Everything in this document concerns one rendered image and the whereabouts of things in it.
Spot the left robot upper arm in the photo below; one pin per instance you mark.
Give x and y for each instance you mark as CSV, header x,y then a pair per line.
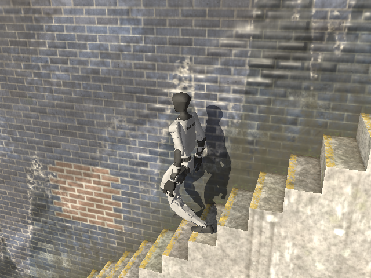
x,y
175,130

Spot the right robot foot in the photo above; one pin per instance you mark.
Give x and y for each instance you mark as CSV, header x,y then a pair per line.
x,y
177,216

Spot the left robot hand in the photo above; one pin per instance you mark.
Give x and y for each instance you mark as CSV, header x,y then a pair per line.
x,y
169,186

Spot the right robot hand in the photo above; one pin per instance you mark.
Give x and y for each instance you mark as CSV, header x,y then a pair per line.
x,y
199,161

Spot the robot left forearm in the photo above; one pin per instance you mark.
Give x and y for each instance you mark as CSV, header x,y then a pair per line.
x,y
177,165

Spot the right robot upper arm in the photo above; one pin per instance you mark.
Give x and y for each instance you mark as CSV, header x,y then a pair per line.
x,y
200,133

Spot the robot right forearm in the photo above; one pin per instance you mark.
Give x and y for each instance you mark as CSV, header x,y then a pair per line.
x,y
200,148

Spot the robot left thigh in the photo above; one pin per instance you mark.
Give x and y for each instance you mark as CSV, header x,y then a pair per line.
x,y
181,178

